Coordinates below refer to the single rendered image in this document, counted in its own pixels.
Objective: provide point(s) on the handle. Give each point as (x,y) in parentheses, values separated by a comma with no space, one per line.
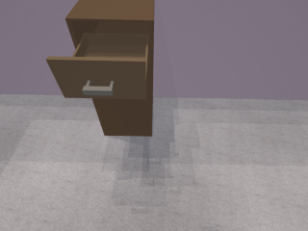
(98,90)

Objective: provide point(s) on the drawer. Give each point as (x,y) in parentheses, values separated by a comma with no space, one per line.
(100,59)

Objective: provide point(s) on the cabinet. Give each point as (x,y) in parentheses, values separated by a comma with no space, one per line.
(119,117)

